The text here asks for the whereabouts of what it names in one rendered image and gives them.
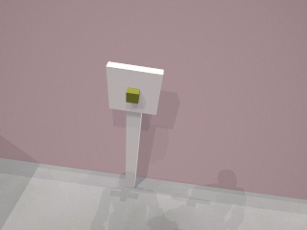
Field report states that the panel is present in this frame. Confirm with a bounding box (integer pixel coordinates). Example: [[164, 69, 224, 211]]
[[106, 61, 164, 189]]

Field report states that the button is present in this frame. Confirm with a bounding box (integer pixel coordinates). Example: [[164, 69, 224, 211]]
[[126, 87, 140, 104]]

